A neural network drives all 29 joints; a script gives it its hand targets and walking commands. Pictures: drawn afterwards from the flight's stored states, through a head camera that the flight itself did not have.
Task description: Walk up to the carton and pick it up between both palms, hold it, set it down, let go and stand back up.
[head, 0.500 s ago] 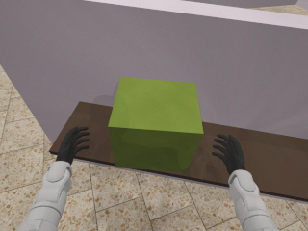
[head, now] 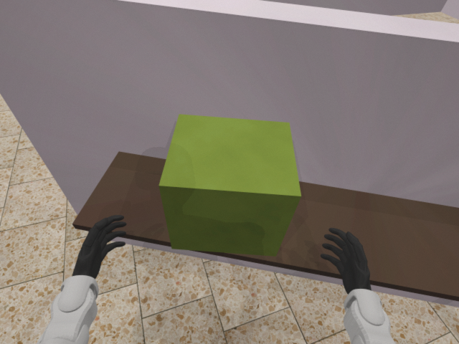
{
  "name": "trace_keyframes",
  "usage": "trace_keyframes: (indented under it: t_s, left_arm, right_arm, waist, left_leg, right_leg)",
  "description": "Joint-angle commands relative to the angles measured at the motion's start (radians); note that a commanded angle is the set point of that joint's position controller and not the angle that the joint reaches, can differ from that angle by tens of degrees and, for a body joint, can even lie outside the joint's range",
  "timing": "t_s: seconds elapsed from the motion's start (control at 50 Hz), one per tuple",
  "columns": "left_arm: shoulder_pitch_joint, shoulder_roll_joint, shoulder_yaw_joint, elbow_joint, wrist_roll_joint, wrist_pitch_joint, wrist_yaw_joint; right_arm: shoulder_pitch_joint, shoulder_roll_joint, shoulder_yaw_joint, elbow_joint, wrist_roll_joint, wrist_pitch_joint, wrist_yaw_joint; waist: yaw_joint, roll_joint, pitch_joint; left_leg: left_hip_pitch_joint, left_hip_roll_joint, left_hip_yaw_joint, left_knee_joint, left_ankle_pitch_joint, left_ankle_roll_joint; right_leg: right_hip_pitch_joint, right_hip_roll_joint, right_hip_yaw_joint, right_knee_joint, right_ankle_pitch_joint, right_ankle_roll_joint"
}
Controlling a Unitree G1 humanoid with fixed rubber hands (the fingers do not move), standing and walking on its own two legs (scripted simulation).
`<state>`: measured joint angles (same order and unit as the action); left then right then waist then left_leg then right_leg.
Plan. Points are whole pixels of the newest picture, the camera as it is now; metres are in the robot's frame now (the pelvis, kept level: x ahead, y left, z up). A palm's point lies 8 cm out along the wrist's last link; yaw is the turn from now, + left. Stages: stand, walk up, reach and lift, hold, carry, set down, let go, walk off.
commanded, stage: set down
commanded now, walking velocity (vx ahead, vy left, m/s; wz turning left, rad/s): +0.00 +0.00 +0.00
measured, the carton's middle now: (228, 187) +0.44 +0.01 -0.01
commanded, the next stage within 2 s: let go in 1.00 s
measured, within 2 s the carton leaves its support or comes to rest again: neither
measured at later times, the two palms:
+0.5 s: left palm (96, 293) +0.22 +0.24 -0.04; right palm (348, 305) +0.21 -0.21 -0.04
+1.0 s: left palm (93, 317) +0.18 +0.24 -0.06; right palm (352, 327) +0.18 -0.22 -0.06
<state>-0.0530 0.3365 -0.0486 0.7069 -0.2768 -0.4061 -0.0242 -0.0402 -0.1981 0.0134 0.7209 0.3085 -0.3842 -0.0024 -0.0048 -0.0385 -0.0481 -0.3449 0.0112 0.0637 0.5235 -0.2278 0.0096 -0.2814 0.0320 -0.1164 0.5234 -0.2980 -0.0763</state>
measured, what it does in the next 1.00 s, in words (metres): stands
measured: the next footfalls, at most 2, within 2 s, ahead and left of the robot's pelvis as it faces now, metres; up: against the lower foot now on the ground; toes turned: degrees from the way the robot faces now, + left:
none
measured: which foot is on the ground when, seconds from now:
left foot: down 0.00-1.00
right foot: down 0.00-1.00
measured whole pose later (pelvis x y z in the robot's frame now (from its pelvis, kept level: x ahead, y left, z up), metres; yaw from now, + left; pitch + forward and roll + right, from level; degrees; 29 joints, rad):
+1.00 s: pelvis +0.02 -0.01 +0.01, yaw -1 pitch -3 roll +1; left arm 0.21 0.27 0.05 0.56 -0.05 -0.04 -0.05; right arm 0.18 -0.14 0.04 0.72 0.10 -0.25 -0.03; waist 0.02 -0.06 0.03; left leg -0.12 0.02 0.08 0.37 -0.20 -0.01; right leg -0.08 0.05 -0.09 0.38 -0.27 -0.09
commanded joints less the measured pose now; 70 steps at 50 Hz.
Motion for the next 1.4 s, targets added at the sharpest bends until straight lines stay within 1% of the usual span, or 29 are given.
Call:
trace_keyframes:
  t_s: [0.0, 0.04, 0.08, 0.16, 0.22, 0.24, 0.3, 0.32, 0.38, 0.4, 0.42, 0.44, 0.48, 0.52, 0.58, 0.64, 0.66, 0.68, 0.72, 0.78, 0.8, 0.84, 0.86, 0.98, 1.12, 1.24, 1.3, 1.32, 1.38]
  left_arm:
    - [-0.062, 0.096, 0.056, -0.093, 0.013, -0.038, -0.024]
    - [-0.008, 0.102, 0.107, -0.047, 0.072, -0.014, -0.040]
    - [-0.021, 0.105, 0.101, -0.063, 0.086, -0.004, -0.049]
    - [-0.098, 0.115, 0.085, -0.139, 0.065, -0.007, -0.024]
    - [-0.141, 0.132, 0.029, -0.217, 0.027, -0.028, 0.008]
    - [-0.128, 0.134, 0.018, -0.191, 0.022, -0.015, 0.010]
    - [-0.060, 0.152, 0.062, -0.188, 0.046, 0.019, 0.008]
    - [-0.046, 0.134, 0.062, -0.136, 0.068, 0.047, -0.002]
    - [-0.002, 0.123, 0.091, -0.178, 0.076, 0.073, -0.018]
    - [0.032, 0.097, 0.081, -0.154, 0.085, 0.090, -0.026]
    - [0.059, 0.102, 0.116, -0.165, 0.103, 0.095, -0.031]
    - [0.085, 0.100, 0.122, -0.107, 0.141, 0.127, -0.040]
    - [0.111, 0.092, 0.138, -0.182, 0.137, 0.153, -0.049]
    - [0.119, 0.093, 0.133, -0.238, 0.138, 0.151, -0.049]
    - [0.114, 0.076, 0.142, -0.171, 0.173, 0.191, -0.043]
    - [0.099, 0.088, 0.126, -0.254, 0.140, 0.211, -0.035]
    - [0.079, 0.076, 0.114, -0.216, 0.152, 0.216, -0.031]
    - [0.079, 0.085, 0.126, -0.234, 0.143, 0.214, -0.028]
    - [0.093, 0.096, 0.125, -0.234, 0.160, 0.222, -0.022]
    - [0.132, 0.076, 0.123, -0.217, 0.171, 0.269, -0.030]
    - [0.149, 0.086, 0.133, -0.241, 0.186, 0.275, -0.031]
    - [0.184, 0.081, 0.145, -0.244, 0.213, 0.295, -0.032]
    - [0.193, 0.072, 0.139, -0.246, 0.218, 0.305, -0.032]
    - [0.204, 0.055, 0.150, -0.289, 0.235, 0.361, -0.020]
    - [0.195, 0.036, 0.129, -0.256, 0.255, 0.434, -0.010]
    - [0.178, 0.031, 0.120, -0.276, 0.263, 0.462, 0.014]
    - [0.179, 0.033, 0.108, -0.285, 0.268, 0.469, 0.025]
    - [0.163, -0.019, 0.038, -0.352, 0.267, 0.477, 0.040]
    - [0.187, -0.007, 0.071, -0.323, 0.271, 0.496, 0.049]
  right_arm:
    - [-0.082, -0.104, 0.018, -0.097, 0.012, -0.064, -0.003]
    - [-0.041, -0.105, 0.036, -0.017, 0.007, -0.070, -0.009]
    - [-0.030, -0.083, 0.044, -0.001, -0.001, -0.077, -0.019]
    - [-0.081, -0.075, 0.003, -0.097, -0.042, -0.081, -0.016]
    - [-0.090, -0.068, -0.038, -0.181, -0.073, -0.075, -0.004]
    - [-0.075, -0.061, -0.025, -0.171, -0.086, -0.059, -0.001]
    - [-0.032, -0.047, -0.020, -0.190, -0.081, -0.025, -0.009]
    - [-0.028, -0.033, 0.010, -0.142, -0.078, -0.008, -0.017]
    - [0.030, -0.027, 0.020, -0.151, -0.096, -0.001, -0.036]
    - [0.054, -0.024, 0.048, -0.116, -0.099, 0.002, -0.035]
    - [0.067, -0.026, 0.036, -0.119, -0.097, -0.004, -0.038]
    - [0.086, -0.040, 0.038, -0.044, -0.118, 0.012, -0.042]
    - [0.097, -0.034, 0.025, -0.101, -0.104, 0.011, -0.053]
    - [0.107, -0.028, 0.030, -0.163, -0.112, -0.006, -0.059]
    - [0.097, -0.035, 0.016, -0.096, -0.165, 0.023, -0.048]
    - [0.086, -0.025, 0.005, -0.210, -0.166, 0.041, -0.042]
    - [0.075, -0.017, 0.009, -0.172, -0.181, 0.052, -0.040]
    - [0.083, -0.013, 0.005, -0.209, -0.181, 0.057, -0.035]
    - [0.093, -0.014, -0.012, -0.185, -0.185, 0.068, -0.034]
    - [0.129, -0.015, 0.009, -0.148, -0.194, 0.096, -0.038]
    - [0.154, -0.010, 0.005, -0.142, -0.183, 0.098, -0.041]
    - [0.173, -0.019, -0.001, -0.118, -0.189, 0.102, -0.043]
    - [0.171, -0.027, 0.011, -0.103, -0.196, 0.100, -0.042]
    - [0.148, -0.050, -0.019, -0.135, -0.222, 0.109, -0.023]
    - [0.142, -0.057, -0.026, -0.093, -0.261, 0.163, -0.007]
    - [0.152, -0.067, -0.042, -0.087, -0.294, 0.172, 0.012]
    - [0.149, -0.068, -0.048, -0.089, -0.301, 0.164, 0.017]
    - [0.123, -0.101, -0.084, -0.069, -0.303, 0.158, 0.033]
    - [0.150, -0.107, -0.073, -0.074, -0.300, 0.160, 0.049]
  waist:
    - [0.008, 0.036, -0.226]
    - [0.023, 0.028, -0.152]
    - [0.006, 0.034, -0.092]
    - [0.021, 0.058, -0.073]
    - [-0.001, 0.079, -0.093]
    - [-0.005, 0.065, -0.080]
    - [0.014, 0.054, -0.108]
    - [0.020, 0.058, -0.061]
    - [0.017, 0.049, -0.096]
    - [0.009, 0.045, -0.090]
    - [0.022, 0.042, -0.112]
    - [0.016, 0.059, -0.058]
    - [0.019, 0.064, -0.074]
    - [0.025, 0.031, -0.081]
    - [0.020, 0.042, -0.019]
    - [0.032, 0.014, 0.004]
    - [0.023, 0.026, 0.036]
    - [0.025, 0.013, 0.009]
    - [0.023, 0.041, 0.008]
    - [0.014, 0.030, -0.029]
    - [0.025, 0.057, -0.027]
    - [0.017, 0.073, -0.046]
    - [0.031, 0.079, -0.037]
    - [0.023, 0.045, -0.007]
    - [0.016, 0.052, 0.036]
    - [0.005, 0.021, 0.008]
    - [0.002, 0.030, 0.008]
    - [-0.019, 0.068, -0.019]
    - [-0.009, 0.025, -0.003]
  left_leg:
    - [0.226, -0.002, -0.104, -0.026, 0.300, -0.026]
    - [0.257, -0.003, -0.101, -0.043, 0.304, -0.025]
    - [0.247, -0.006, -0.097, -0.059, 0.249, -0.024]
    - [0.226, 0.002, -0.088, -0.071, 0.141, -0.024]
    - [0.207, 0.007, -0.085, -0.068, 0.100, -0.027]
    - [0.210, 0.006, -0.079, -0.071, 0.084, -0.019]
    - [0.199, -0.002, -0.068, -0.082, 0.110, -0.013]
    - [0.192, 0.000, -0.067, -0.085, 0.121, -0.009]
    - [0.218, -0.003, -0.067, -0.093, 0.177, -0.015]
    - [0.239, -0.002, -0.068, -0.091, 0.210, -0.010]
    - [0.251, -0.001, -0.068, -0.094, 0.235, -0.011]
    - [0.275, 0.000, -0.069, -0.104, 0.242, -0.019]
    - [0.322, 0.001, -0.061, -0.108, 0.281, -0.020]
    - [0.323, 0.002, -0.065, -0.099, 0.320, -0.015]
    - [0.334, 0.004, -0.054, -0.128, 0.240, -0.019]
    - [0.308, 0.009, -0.052, -0.139, 0.216, -0.010]
    - [0.295, 0.013, -0.055, -0.141, 0.190, -0.011]
    - [0.281, 0.011, -0.049, -0.142, 0.182, -0.005]
    - [0.294, 0.013, -0.047, -0.143, 0.195, -0.006]
    - [0.349, 0.009, -0.044, -0.141, 0.231, -0.009]
    - [0.346, 0.010, -0.042, -0.141, 0.256, -0.012]
    - [0.377, 0.012, -0.049, -0.134, 0.322, -0.023]
    - [0.387, 0.010, -0.047, -0.131, 0.326, -0.024]
    - [0.401, 0.008, -0.040, -0.144, 0.314, -0.020]
    - [0.407, 0.020, -0.040, -0.159, 0.242, -0.023]
    - [0.401, 0.022, -0.042, -0.155, 0.222, -0.016]
    - [0.398, 0.021, -0.041, -0.145, 0.217, -0.014]
    - [0.423, 0.030, -0.047, -0.133, 0.212, -0.012]
    - [0.403, 0.018, -0.049, -0.125, 0.214, -0.003]
  right_leg:
    - [0.045, -0.068, 0.161, -0.113, 0.308, 0.054]
    - [0.059, -0.069, 0.166, -0.131, 0.325, 0.057]
    - [0.049, -0.076, 0.166, -0.150, 0.294, 0.057]
    - [0.003, -0.075, 0.161, -0.163, 0.115, 0.046]
    - [-0.028, -0.083, 0.168, -0.155, 0.063, 0.037]
    - [-0.024, -0.087, 0.173, -0.158, 0.059, 0.040]
    - [0.046, -0.103, 0.180, -0.157, 0.125, 0.054]
    - [0.049, -0.108, 0.196, -0.162, 0.148, 0.053]
    - [0.085, -0.108, 0.184, -0.157, 0.244, 0.060]
    - [0.097, -0.115, 0.201, -0.161, 0.297, 0.062]
    - [0.122, -0.116, 0.200, -0.158, 0.345, 0.071]
    - [0.107, -0.106, 0.187, -0.174, 0.340, 0.060]
    - [0.117, -0.099, 0.181, -0.183, 0.366, 0.070]
    - [0.110, -0.102, 0.188, -0.176, 0.439, 0.084]
    - [0.092, -0.097, 0.172, -0.206, 0.306, 0.071]
    - [0.051, -0.095, 0.170, -0.223, 0.241, 0.073]
    - [0.039, -0.099, 0.183, -0.232, 0.208, 0.073]
    - [0.045, -0.106, 0.190, -0.237, 0.203, 0.083]
    - [0.046, -0.105, 0.179, -0.228, 0.231, 0.083]
    - [0.081, -0.105, 0.182, -0.227, 0.313, 0.090]
    - [0.096, -0.112, 0.188, -0.225, 0.337, 0.092]
    - [0.087, -0.097, 0.169, -0.222, 0.381, 0.082]
    - [0.073, -0.104, 0.174, -0.231, 0.369, 0.078]
    - [0.041, -0.088, 0.143, -0.252, 0.326, 0.085]
    - [0.004, -0.083, 0.130, -0.272, 0.224, 0.070]
    - [-0.004, -0.079, 0.121, -0.265, 0.229, 0.071]
    - [-0.016, -0.080, 0.122, -0.261, 0.230, 0.070]
    - [-0.037, -0.060, 0.107, -0.237, 0.239, 0.052]
    - [-0.030, -0.072, 0.120, -0.246, 0.273, 0.057]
